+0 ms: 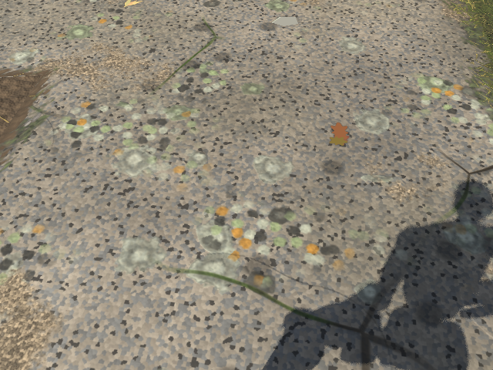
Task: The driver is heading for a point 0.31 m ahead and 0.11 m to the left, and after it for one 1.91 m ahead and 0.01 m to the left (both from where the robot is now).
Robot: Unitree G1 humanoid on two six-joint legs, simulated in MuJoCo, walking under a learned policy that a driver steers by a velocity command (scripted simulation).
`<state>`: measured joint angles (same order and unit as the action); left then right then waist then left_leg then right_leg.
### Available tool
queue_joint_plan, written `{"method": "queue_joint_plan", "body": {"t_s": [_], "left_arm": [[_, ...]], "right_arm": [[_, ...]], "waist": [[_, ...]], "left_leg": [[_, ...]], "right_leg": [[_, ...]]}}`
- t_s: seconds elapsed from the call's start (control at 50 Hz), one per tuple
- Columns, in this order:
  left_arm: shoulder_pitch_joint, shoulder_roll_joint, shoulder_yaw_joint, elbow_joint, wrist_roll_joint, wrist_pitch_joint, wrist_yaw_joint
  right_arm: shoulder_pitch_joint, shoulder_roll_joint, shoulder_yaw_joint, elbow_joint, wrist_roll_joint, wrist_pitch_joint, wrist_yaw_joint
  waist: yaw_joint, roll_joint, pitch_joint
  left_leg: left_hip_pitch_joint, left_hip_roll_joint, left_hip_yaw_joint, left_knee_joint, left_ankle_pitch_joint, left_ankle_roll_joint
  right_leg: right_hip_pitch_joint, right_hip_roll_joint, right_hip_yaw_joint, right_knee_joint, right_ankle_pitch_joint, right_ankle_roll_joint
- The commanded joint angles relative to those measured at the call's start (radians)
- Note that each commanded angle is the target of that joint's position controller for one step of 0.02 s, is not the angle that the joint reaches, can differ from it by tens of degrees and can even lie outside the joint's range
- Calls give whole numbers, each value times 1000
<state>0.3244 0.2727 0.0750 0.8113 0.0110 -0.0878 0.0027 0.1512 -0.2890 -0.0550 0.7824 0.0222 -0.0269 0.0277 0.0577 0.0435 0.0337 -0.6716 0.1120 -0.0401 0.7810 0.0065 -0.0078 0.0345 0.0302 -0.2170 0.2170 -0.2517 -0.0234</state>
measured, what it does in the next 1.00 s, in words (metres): walks ahead: left foot, then right foot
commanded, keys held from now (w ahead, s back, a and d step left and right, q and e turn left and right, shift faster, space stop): w+q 0.14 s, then q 0.18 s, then e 0.68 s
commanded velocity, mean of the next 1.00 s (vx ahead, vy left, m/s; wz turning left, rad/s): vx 0.19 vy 0.00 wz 0.02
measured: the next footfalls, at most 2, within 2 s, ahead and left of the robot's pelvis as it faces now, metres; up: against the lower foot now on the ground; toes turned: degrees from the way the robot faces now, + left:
left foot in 0.16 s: +0.26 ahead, +0.14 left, +0.00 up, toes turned +9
right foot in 0.64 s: +0.42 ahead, -0.04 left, +0.00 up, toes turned +9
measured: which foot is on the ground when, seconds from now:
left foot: up 0.00-0.14, down 0.16-0.68, up 0.70-1.00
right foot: down 0.00-0.16, up 0.18-0.62, down 0.64-1.00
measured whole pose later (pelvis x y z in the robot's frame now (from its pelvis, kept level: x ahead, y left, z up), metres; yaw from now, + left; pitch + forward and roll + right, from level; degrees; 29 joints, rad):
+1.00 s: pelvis +0.31 +0.07 -0.01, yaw -2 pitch +2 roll +0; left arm 0.17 0.31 0.08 0.69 -0.02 0.04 0.04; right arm 0.12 -0.29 -0.06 0.77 0.01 0.01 -0.02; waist 0.02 -0.01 0.04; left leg -0.34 -0.04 -0.09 0.59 -0.31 -0.06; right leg -0.38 0.08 0.19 0.49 -0.14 0.00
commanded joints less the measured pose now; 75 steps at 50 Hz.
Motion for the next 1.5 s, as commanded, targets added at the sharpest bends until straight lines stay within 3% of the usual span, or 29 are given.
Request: {"method": "queue_joint_plan", "body": {"t_s": [0.02,0.1,0.14,0.16,0.18,0.2,0.22,0.26,0.28,0.42,0.52,0.62,0.66,0.68,0.7,0.76,0.82,1.0,1.02,1.04,1.06,1.08,1.14,1.28,1.4,1.44,1.46,1.48,1.5], "left_arm": [[-29,169,44,-46,-16,-2,10],[-33,212,58,-31,-35,29,15],[-64,224,58,-39,-45,46,19],[-56,200,46,-52,-35,42,24],[46,47,0,-108,14,22,14],[-11,104,-3,-109,-11,-13,5],[-113,160,12,-135,-49,-28,-1],[-137,152,11,-129,-16,-31,18],[-126,168,20,-127,-5,-18,22],[-104,74,-12,-95,-4,35,18],[-193,100,-9,-102,-19,31,-3],[-190,133,8,-133,-15,38,-23],[-124,205,31,-131,-6,36,-19],[-96,268,49,-133,-4,41,-13],[-2,201,35,-118,-3,51,-6],[-119,181,31,-150,-20,59,7],[-163,183,37,-165,-21,90,22],[-199,192,48,-192,-35,131,41],[-174,163,40,-191,-33,133,43],[-165,105,25,-219,-27,127,39],[-154,163,43,-217,-17,114,36],[-124,216,63,-191,-21,113,33],[-78,172,61,-144,-22,139,39],[-210,109,24,-237,-33,136,13],[-176,109,21,-244,-26,148,-8],[-94,104,22,-202,-18,146,-7],[-62,146,28,-193,-13,145,4],[-87,190,21,-216,4,143,20],[-101,118,0,-205,34,123,9]], "right_arm": [[-104,-37,1,-100,-1,-11,20],[-100,-74,-17,-140,-2,-4,36],[107,-140,-59,-99,4,3,28],[263,-218,-96,-61,1,10,9],[237,-351,-118,-71,-1,9,-6],[240,-290,-94,-123,-14,-9,1],[195,-231,-76,-126,-22,-23,8],[90,-161,-61,-131,1,-29,2],[55,-141,-53,-146,-10,-26,-6],[27,-116,-32,-116,-23,-12,-40],[34,-113,-16,-56,-52,-11,-37],[20,-152,-31,-28,-16,24,-56],[60,-135,-31,-35,-28,24,-70],[63,-112,-26,-64,-43,17,-71],[-20,-96,-17,-82,-54,17,-65],[-21,-94,-25,-73,-18,42,-58],[-32,-68,-22,-73,-20,48,-66],[62,-93,-38,-41,-13,13,-41],[91,-141,-52,-38,-24,13,-45],[78,-244,-75,-45,-50,21,-52],[36,-219,-68,-69,-84,17,-50],[-26,-161,-49,-97,-80,9,-55],[-82,-105,-31,-106,-32,7,-68],[35,-165,-51,-80,-35,34,-83],[14,-202,-65,-70,-4,36,-52],[16,-155,-44,-45,14,32,-44],[62,-86,-17,-31,-15,22,-32],[79,-4,18,-48,-71,9,-12],[37,-74,-6,-44,-40,17,-22]], "waist": [[4,-71,81],[-34,-106,31],[-160,-107,-95],[-230,-42,-176],[-101,259,-247],[-155,137,-433],[-172,52,-326],[-99,-44,-151],[-67,-25,-132],[-42,30,-169],[-92,41,-115],[-72,39,-58],[-69,-89,-127],[-85,-240,-177],[4,-309,-234],[-45,-115,-165],[-62,-172,-141],[-86,-215,-153],[-83,-151,-152],[-43,137,-112],[-51,217,-95],[-27,130,-79],[-21,76,-43],[-111,124,-81],[-90,135,-89],[-39,84,-97],[-54,-46,-158],[-93,-315,-192],[-39,-238,-213]], "left_leg": [[-12,8,27,-94,15,29],[76,-66,116,-134,-155,94],[369,-160,167,-180,-175,150],[650,-144,68,-225,-92,192],[985,139,-473,-279,-24,384],[1058,249,-770,-422,13,467],[986,220,-607,-429,154,409],[721,128,-367,-411,325,329],[613,106,-312,-427,391,314],[476,22,-77,-458,537,246],[513,57,-56,-476,377,218],[612,109,-92,-326,352,200],[538,-8,-10,-126,259,105],[342,-161,84,77,-55,16],[154,-240,25,274,-643,-19],[75,-146,-64,377,-585,-33],[176,-155,-23,153,-473,-65],[460,-166,-9,-356,-220,-25],[548,-59,-89,-428,-210,16],[587,164,-357,-505,-174,143],[496,295,-502,-543,-98,265],[467,266,-426,-530,-68,266],[503,142,-201,-481,-13,186],[670,176,-76,-465,135,234],[588,190,-21,-406,206,219],[501,143,13,-323,135,147],[377,78,72,-222,-66,57],[202,-11,123,-46,-592,-38],[246,-11,31,38,-663,-68]], "right_leg": [[-29,-315,57,-89,326,-139],[78,-331,11,81,712,-101],[22,-288,-30,392,917,-59],[-169,-238,-33,674,729,-4],[-633,-29,16,1073,-242,86],[-722,30,276,1222,-411,85],[-782,-24,315,1217,-336,62],[-738,-101,299,1057,-208,53],[-659,-119,303,1018,-173,56],[-511,-107,251,652,115,104],[-449,-105,257,455,235,68],[-496,-66,220,336,77,5],[-296,-133,354,263,590,-72],[-145,-278,575,245,834,-222],[-10,-383,754,171,865,-338],[-121,-296,623,153,531,-239],[-225,-200,556,123,383,-188],[-327,-137,646,168,127,-121],[-409,-88,606,245,-1,-71],[-606,69,427,457,-239,-9],[-642,70,378,707,-365,34],[-625,37,400,847,-312,46],[-668,19,364,996,-168,93],[-632,-60,256,726,-146,141],[-385,-38,178,413,-110,70],[-176,-17,179,111,138,6],[25,-131,322,99,382,-21],[120,-364,526,188,812,-125],[-60,-413,525,151,654,-266]]}}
